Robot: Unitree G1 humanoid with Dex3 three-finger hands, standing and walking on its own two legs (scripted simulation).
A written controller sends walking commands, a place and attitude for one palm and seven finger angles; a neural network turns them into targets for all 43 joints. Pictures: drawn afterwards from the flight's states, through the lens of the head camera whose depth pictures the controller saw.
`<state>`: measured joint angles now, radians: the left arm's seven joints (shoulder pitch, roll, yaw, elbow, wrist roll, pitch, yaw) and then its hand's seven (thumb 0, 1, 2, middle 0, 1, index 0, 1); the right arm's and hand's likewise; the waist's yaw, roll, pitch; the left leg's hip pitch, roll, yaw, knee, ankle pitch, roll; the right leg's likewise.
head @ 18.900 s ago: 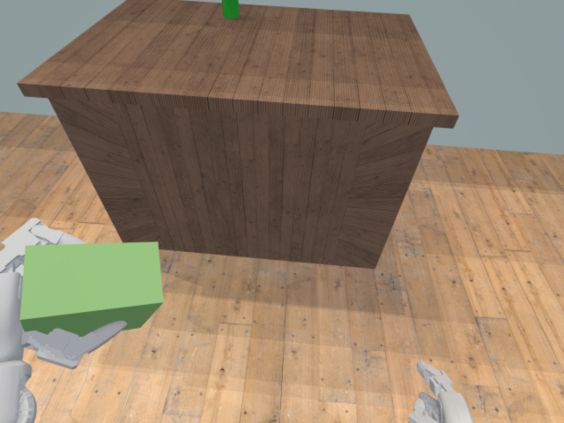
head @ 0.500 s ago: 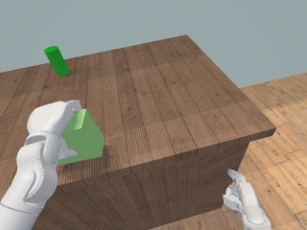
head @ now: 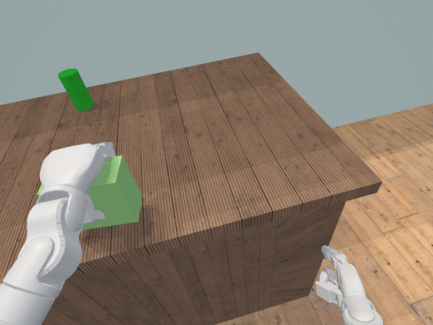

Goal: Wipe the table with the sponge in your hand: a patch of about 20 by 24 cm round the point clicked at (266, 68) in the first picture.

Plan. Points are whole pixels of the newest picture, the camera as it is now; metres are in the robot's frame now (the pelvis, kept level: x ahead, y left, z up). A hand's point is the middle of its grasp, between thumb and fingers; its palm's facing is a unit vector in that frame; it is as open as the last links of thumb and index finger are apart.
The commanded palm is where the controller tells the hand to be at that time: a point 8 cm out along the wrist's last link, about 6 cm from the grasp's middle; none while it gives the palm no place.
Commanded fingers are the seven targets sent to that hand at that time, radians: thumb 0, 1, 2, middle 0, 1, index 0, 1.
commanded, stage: move the sponge above the wiping area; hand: left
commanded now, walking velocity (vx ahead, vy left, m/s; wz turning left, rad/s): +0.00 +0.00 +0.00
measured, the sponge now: (100, 200) +0.27 +0.28 +0.11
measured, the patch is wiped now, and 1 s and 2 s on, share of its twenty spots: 0.00 0.00 0.05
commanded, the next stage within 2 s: none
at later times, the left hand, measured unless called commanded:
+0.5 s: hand (88, 169) +0.29 +0.29 +0.17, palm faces +0.15 -0.02 -0.99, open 10.3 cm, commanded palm +0.24 +0.29 +0.24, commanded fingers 0.00 0.10 1.30 -1.20 -1.60 -1.20 -1.60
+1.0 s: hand (83, 151) +0.30 +0.28 +0.21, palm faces +0.27 -0.03 -0.96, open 10.3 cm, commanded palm +0.24 +0.28 +0.24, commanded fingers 0.00 0.10 1.30 -1.20 -1.60 -1.20 -1.60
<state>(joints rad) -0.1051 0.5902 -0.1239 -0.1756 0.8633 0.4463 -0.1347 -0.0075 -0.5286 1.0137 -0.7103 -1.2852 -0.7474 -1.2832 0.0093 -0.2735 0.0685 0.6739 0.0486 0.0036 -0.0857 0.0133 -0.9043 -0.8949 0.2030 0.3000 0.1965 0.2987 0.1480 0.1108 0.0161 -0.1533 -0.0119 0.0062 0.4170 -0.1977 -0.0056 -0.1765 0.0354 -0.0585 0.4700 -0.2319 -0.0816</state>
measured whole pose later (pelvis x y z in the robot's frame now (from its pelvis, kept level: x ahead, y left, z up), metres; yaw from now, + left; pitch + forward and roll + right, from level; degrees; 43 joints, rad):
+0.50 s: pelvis +0.01 -0.01 +0.00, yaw -1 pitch -4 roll +1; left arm -0.14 0.61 -0.02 -0.09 0.83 0.34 -0.08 -0.01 -0.53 1.01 -0.71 -1.28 -0.75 -1.28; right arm 0.05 -0.27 0.05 0.69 0.05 -0.01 -0.08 0.01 -0.90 -0.89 0.20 0.30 0.20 0.30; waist 0.13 0.10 0.01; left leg -0.15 0.00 0.01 0.43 -0.22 -0.02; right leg -0.17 0.05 -0.05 0.47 -0.24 -0.09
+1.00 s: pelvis +0.00 +0.01 +0.00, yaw +0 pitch -3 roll +1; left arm -0.23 0.58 -0.05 -0.11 0.83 0.41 -0.05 -0.01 -0.53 1.01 -0.71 -1.28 -0.75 -1.28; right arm 0.00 -0.23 0.08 0.69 0.06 -0.01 -0.07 0.01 -0.90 -0.89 0.20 0.30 0.20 0.30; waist 0.14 0.11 0.00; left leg -0.14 -0.01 0.01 0.39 -0.19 0.00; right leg -0.16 0.04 -0.05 0.43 -0.21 -0.07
